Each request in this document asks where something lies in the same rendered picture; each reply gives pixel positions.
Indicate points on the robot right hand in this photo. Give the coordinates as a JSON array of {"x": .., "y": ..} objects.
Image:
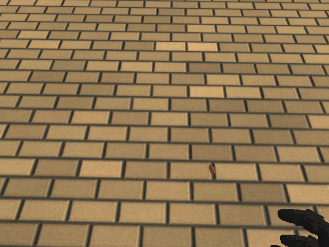
[{"x": 309, "y": 220}]

